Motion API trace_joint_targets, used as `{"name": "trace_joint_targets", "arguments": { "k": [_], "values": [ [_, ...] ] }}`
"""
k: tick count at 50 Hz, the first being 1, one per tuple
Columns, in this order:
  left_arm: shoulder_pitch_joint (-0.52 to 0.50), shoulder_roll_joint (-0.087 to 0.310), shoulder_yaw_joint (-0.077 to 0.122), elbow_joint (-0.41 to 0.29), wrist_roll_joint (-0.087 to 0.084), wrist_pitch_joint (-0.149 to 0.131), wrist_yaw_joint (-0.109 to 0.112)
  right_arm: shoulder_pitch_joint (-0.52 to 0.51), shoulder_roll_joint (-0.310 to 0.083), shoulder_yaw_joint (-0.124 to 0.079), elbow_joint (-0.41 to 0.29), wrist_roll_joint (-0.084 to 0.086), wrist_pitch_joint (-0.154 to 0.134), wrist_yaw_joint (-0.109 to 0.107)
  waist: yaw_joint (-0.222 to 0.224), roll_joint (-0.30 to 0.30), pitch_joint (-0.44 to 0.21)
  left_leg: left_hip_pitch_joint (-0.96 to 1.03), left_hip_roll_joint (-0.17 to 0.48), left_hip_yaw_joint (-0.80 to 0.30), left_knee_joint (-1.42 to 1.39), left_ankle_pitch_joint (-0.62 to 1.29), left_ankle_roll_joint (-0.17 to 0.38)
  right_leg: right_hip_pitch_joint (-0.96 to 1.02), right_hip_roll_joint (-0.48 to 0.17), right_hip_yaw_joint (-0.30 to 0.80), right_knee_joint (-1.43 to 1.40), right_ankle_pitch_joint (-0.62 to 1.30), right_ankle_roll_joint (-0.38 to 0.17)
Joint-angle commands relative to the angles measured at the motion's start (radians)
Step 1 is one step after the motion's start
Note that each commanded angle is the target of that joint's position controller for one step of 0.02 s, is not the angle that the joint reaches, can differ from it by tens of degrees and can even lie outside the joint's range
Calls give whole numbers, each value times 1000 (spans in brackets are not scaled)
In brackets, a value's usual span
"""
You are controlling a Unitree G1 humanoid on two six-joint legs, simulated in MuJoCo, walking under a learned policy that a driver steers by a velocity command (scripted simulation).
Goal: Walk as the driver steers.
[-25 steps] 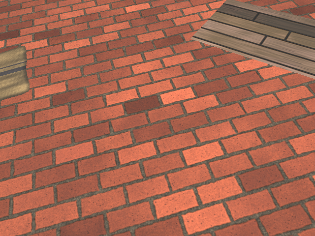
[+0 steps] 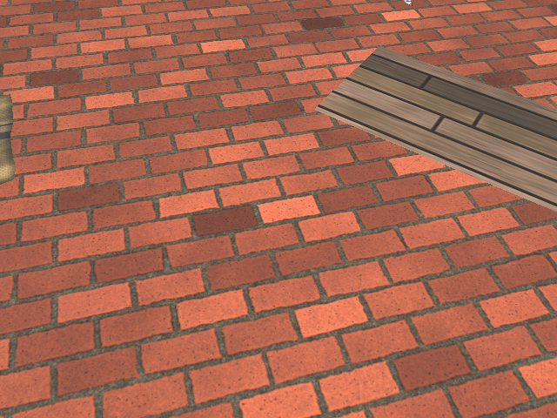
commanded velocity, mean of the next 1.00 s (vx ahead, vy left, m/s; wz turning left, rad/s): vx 0.47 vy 0.00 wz -0.01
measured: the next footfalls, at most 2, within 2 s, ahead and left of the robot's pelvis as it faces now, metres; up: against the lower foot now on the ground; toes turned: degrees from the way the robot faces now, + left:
right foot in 0.30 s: +0.32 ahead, -0.12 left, +0.00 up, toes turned -4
left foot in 0.88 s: +0.64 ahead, +0.04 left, +0.00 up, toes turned +4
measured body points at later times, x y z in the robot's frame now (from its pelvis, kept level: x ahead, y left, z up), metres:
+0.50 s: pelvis +0.25 -0.06 +0.00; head +0.28 -0.07 +0.44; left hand +0.31 +0.21 -0.14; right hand +0.31 -0.32 -0.15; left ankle +0.22 +0.08 -0.66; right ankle +0.28 -0.12 -0.75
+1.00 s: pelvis +0.54 -0.02 -0.01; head +0.57 -0.01 +0.44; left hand +0.54 +0.23 -0.16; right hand +0.64 -0.28 -0.14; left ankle +0.60 +0.04 -0.75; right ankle +0.42 -0.14 -0.65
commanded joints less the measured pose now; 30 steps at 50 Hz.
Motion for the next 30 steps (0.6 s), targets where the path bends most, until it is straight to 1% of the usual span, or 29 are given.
{"name": "trace_joint_targets", "arguments": {
  "k": [1, 4, 6, 8, 9, 11, 12, 13, 14, 15, 16, 17, 18, 19, 20, 21, 22, 23, 24, 25, 26, 28, 30],
  "values": [
    [-96, 66, 13, -70, 10, -16, -15, 21, -119, -23, -21, 6, -33, 4, -10, 117, 114, 92, 250, -233, -218, 10, 131, -316, -66, -10, 94, 103, 31],
    [-200, 43, 3, -109, 7, -13, -18, 74, -113, -20, 16, 8, -38, 8, -32, 117, 129, 71, 224, -156, -208, 214, 139, -334, -75, -52, 19, 164, 60],
    [-266, 28, -7, -135, 3, -12, -21, 90, -113, -18, 31, 6, -39, 7, -44, 130, 137, 43, 209, -114, -197, 315, 134, -288, -69, -75, -83, 208, 65],
    [-315, 22, -14, -155, -1, -13, -22, 109, -125, -19, 47, 4, -41, 4, -55, 140, 142, 37, 218, -95, -190, 386, 128, -225, -57, -88, -190, 236, 52],
    [-326, 26, -14, -161, -2, -13, -21, 114, -133, -20, 54, 4, -42, 2, -53, 142, 143, 47, 231, -93, -186, 420, 125, -196, -50, -92, -232, 237, 39],
    [-318, 38, -11, -164, -2, -14, -14, 108, -144, -22, 64, 4, -41, -3, -37, 142, 138, 82, 258, -88, -155, 525, 116, -138, -34, -99, -288, 219, 5],
    [-285, 47, -6, -156, -2, -16, -8, 92, -151, -23, 66, 4, -40, -5, -15, 144, 120, 101, 265, -77, -106, 651, 104, -83, -17, -102, -307, 194, -14],
    [-215, 61, 2, -135, -3, -20, 1, 77, -161, -25, 67, 1, -39, -7, 20, 151, 77, 118, 266, -63, -15, 814, 89, 5, 11, -106, -320, 160, -34],
    [-87, 82, 14, -93, -3, -26, 10, 66, -169, -27, 70, -2, -33, -8, 76, 144, 3, 119, 250, -44, 143, 919, 74, 145, 43, -113, -358, 144, -56],
    [80, 110, 29, -37, 6, -36, 21, 62, -163, -25, 68, 2, -29, -7, 145, 114, -92, 21, 211, -11, 358, 837, 56, 374, 28, -94, -401, 162, -80],
    [217, 201, 53, -15, 34, -43, 35, 109, -85, -3, 33, 21, -28, 1, 160, -30, -230, -246, 139, 26, 692, 453, 30, 661, -227, 214, -437, -59, -142],
    [238, 258, 65, -5, 24, -38, 28, 190, -26, 4, 31, 31, -28, 5, 113, -215, -331, -490, -40, -20, 974, -284, 13, 773, -446, 688, -598, -125, -243],
    [141, 200, 56, -7, -9, -35, 23, 84, -125, -22, 25, 10, -25, 0, 92, -70, -202, -558, 22, -124, 1036, -215, 38, 646, -384, 647, -635, -170, -211],
    [39, 136, 40, -22, -16, -39, 22, 23, -122, -24, 5, 11, -33, 7, 55, -27, -66, -565, 70, -107, 999, -112, 46, 489, -353, 481, -655, -115, -188],
    [-7, 86, 26, -23, -12, -48, 19, -4, -100, -19, 4, 10, -36, 11, 32, 2, -12, -531, 106, -96, 940, -52, 48, 386, -304, 374, -689, -5, -164],
    [-18, 65, 19, -12, -16, -56, 22, 1, -86, -18, 10, -3, -28, 15, 5, -14, 17, -491, 126, -87, 899, -32, 41, 317, -263, 294, -707, 83, -143],
    [-16, 44, 11, 0, -18, -61, 23, 28, -68, -14, 20, -14, -14, 22, -18, -24, 18, -444, 138, -81, 870, -22, 31, 266, -239, 237, -729, 128, -132],
    [4, 42, 10, 13, -17, -70, 23, 29, -58, -13, 23, -17, -5, 27, -24, -30, 19, -429, 138, -70, 858, -18, 22, 248, -232, 212, -739, 191, -140],
    [26, 46, 11, 27, -21, -78, 23, 16, -51, -12, 19, -18, 2, 31, -29, -23, 25, -445, 143, -61, 839, -11, 13, 248, -226, 186, -753, 226, -147],
    [45, 52, 12, 39, -24, -84, 23, -16, -49, -12, 11, -20, 8, 35, -29, -17, 41, -479, 152, -50, 814, 13, 3, 250, -219, 162, -771, 231, -149],
    [62, 58, 13, 49, -25, -86, 24, -59, -52, -12, -2, -20, 13, 37, -25, -13, 58, -522, 162, -39, 785, 49, -6, 259, -212, 143, -790, 230, -149],
    [104, 55, 11, 68, -27, -86, 25, -151, -56, -12, -31, -20, 16, 40, -8, -5, 85, -603, 174, -21, 713, 123, -26, 291, -199, 115, -809, 260, -147],
    [139, 49, 6, 85, -28, -84, 25, -231, -52, -9, -58, -16, 14, 41, 9, 1, 98, -640, 171, -3, 618, 187, -40, 322, -183, 83, -808, 331, -138]
  ]
}}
